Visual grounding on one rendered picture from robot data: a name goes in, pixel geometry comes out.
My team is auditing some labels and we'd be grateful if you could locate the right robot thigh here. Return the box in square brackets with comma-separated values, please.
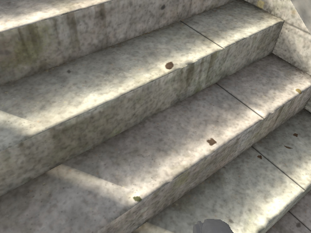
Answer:
[192, 218, 233, 233]

